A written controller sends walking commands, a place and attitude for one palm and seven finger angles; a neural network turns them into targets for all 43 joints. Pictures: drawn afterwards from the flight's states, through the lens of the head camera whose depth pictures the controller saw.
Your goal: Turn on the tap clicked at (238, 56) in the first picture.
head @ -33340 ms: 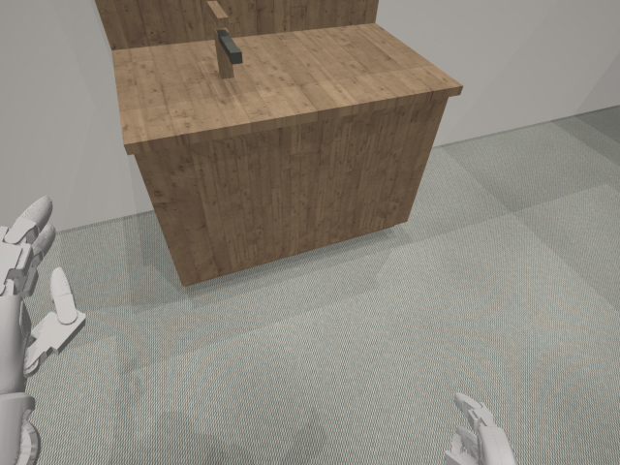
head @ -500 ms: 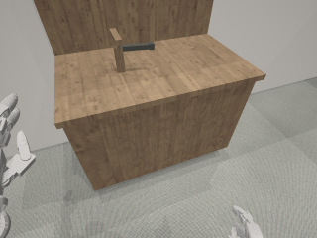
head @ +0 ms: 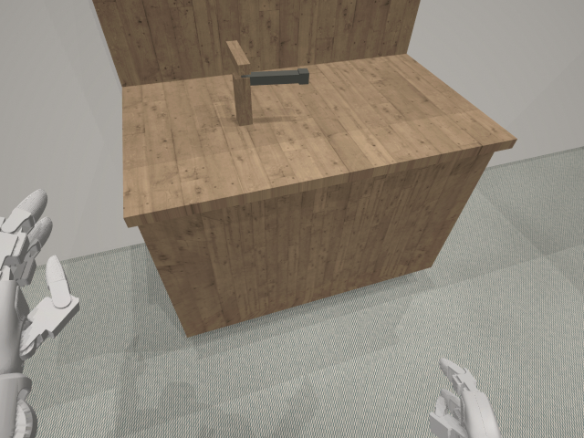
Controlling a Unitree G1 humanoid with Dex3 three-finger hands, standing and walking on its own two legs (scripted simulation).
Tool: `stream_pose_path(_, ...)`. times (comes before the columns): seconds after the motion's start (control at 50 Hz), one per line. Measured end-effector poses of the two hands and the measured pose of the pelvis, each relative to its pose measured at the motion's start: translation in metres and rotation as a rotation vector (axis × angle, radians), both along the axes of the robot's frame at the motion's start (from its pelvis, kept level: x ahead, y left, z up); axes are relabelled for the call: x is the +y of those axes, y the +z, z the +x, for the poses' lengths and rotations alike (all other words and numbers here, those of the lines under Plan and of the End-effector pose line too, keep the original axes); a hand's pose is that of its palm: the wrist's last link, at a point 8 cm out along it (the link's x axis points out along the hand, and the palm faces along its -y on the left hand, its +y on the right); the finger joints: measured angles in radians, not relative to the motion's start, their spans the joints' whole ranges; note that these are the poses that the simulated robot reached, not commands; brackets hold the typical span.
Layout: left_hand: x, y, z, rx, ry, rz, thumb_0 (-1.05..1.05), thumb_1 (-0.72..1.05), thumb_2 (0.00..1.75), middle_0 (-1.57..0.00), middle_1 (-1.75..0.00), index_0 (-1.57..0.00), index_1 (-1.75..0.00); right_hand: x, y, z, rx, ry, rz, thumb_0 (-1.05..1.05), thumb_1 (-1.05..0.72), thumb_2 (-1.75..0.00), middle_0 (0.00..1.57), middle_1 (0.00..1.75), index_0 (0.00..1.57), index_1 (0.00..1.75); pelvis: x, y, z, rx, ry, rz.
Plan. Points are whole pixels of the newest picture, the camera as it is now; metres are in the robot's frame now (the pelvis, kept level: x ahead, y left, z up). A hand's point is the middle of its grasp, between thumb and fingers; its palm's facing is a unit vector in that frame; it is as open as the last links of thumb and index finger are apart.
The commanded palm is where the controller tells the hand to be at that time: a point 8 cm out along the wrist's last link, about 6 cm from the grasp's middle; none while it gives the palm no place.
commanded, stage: stand and check the lever's angle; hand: left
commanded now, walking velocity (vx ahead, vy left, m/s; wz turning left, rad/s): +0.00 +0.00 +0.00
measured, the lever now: (303, 76) +0.90 +0.03 +0.07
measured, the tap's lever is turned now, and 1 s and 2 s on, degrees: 81 81 81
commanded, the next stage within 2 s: stand and wait in 0.06 s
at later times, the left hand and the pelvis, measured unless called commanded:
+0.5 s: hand (47, 288) +0.22 +0.27 +0.16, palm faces +0.39 -0.87 -0.31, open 7.4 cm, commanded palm +0.17 +0.31 +0.18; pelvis +0.01 +0.03 +0.00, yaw -1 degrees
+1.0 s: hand (50, 289) +0.22 +0.27 +0.15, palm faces +0.39 -0.86 -0.32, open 7.4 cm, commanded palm +0.17 +0.31 +0.18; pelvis +0.01 +0.03 +0.00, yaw -1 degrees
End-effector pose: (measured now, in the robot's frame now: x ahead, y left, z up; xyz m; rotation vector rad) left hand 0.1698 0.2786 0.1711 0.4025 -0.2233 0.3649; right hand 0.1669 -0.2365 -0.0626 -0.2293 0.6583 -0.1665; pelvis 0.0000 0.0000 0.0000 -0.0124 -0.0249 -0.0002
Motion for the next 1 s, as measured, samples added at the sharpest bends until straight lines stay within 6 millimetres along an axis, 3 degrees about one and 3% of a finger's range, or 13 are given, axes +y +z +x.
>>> stream_pose_path(0.16, 0.017, -0.002, 0.003, -0.011, 0.005, -0.026, 0.01, 0.89, 0.90, -0.21, -0.31, -0.21, -0.30, 0.028, 0.006, 0.012, -0.008, 0.036, 0.013, 0.02, -0.90, -0.90, 0.20, 0.30, 0.20, 0.30, 0.015, 0.002, 0.004, 0.000, -0.007, -0.004)
stream_pose_path(0.36, 0.031, -0.003, 0.010, -0.018, 0.007, -0.040, 0.01, 0.89, 0.90, -0.21, -0.30, -0.20, -0.30, 0.049, 0.001, 0.009, 0.031, 0.044, 0.021, 0.02, -0.90, -0.90, 0.21, 0.30, 0.20, 0.30, 0.029, 0.003, 0.007, 0.004, -0.012, -0.008)
stream_pose_path(0.64, 0.037, -0.002, 0.016, -0.014, -0.011, -0.021, 0.01, 0.89, 0.90, -0.21, -0.30, -0.20, -0.30, 0.047, -0.004, 0.000, 0.067, 0.012, 0.012, 0.02, -0.90, -0.90, 0.20, 0.30, 0.20, 0.30, 0.036, 0.003, 0.010, 0.009, -0.015, -0.007)
stream_pose_path(1.0, 0.032, -0.005, 0.015, 0.006, 0.003, -0.028, 0.01, 0.89, 0.90, -0.21, -0.30, -0.20, -0.30, 0.040, -0.002, 0.007, 0.049, 0.009, 0.010, 0.02, -0.90, -0.90, 0.20, 0.30, 0.20, 0.30, 0.031, 0.003, 0.011, 0.011, -0.015, -0.009)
